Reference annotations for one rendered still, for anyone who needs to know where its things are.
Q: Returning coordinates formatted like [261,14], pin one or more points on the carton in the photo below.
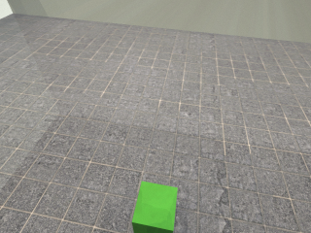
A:
[155,208]

